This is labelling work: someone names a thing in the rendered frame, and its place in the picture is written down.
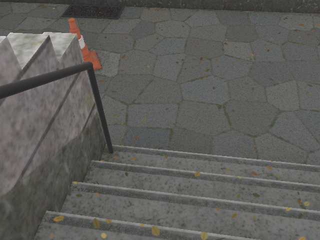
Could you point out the stairs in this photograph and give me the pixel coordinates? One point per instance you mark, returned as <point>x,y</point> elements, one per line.
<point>138,193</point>

